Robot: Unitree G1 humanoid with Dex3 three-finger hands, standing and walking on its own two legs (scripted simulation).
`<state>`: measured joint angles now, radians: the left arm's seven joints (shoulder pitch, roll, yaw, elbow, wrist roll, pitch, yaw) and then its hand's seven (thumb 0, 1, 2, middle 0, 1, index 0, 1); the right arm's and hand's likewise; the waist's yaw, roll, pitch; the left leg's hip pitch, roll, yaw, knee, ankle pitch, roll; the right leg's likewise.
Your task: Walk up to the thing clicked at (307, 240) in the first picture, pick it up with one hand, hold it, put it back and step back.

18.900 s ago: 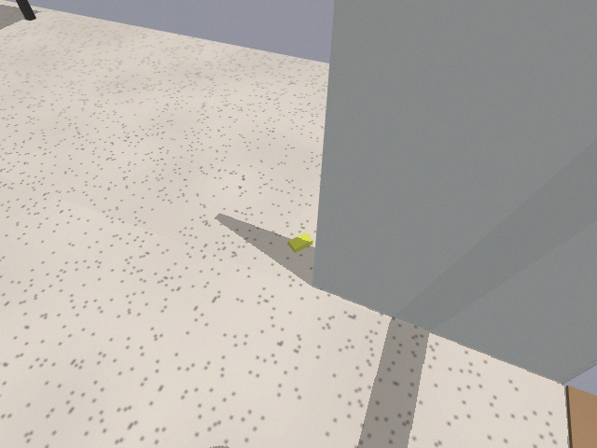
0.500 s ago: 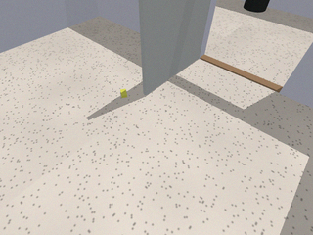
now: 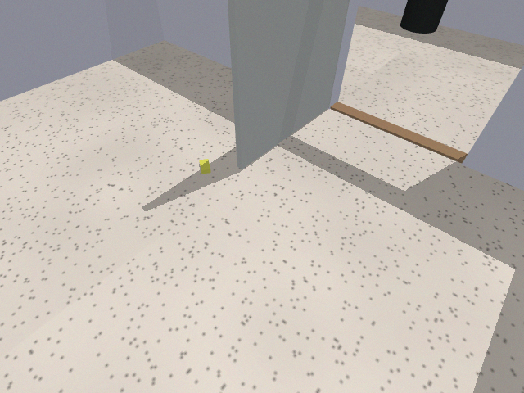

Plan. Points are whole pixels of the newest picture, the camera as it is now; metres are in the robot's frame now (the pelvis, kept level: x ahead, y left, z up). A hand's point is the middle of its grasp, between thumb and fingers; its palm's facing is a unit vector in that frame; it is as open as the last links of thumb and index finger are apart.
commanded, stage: walk up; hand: left
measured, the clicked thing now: (205, 166) +1.45 +0.31 -0.77
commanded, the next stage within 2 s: none
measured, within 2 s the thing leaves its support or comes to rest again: neither
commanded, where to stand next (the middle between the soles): +1.07 +0.02 m, yaw +1 degrees
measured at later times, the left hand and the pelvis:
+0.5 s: hand (140, 392) +0.17 +0.21 -0.14, palm faces +0.05 -0.92 -0.39, open 7.4 cm; pelvis +0.15 -0.07 +0.00, yaw +1 degrees
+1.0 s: hand (152, 238) +0.49 +0.26 -0.14, palm faces -0.02 -0.93 -0.36, open 7.4 cm; pelvis +0.40 -0.02 -0.01, yaw +1 degrees
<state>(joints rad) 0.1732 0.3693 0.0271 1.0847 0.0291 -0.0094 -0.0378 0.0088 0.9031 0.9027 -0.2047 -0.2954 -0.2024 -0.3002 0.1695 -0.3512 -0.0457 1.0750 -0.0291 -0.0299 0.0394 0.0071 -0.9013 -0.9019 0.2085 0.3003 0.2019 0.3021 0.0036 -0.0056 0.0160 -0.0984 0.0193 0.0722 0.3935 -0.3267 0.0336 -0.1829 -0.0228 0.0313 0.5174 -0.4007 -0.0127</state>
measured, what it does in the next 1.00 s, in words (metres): walks ahead: right foot, then left foot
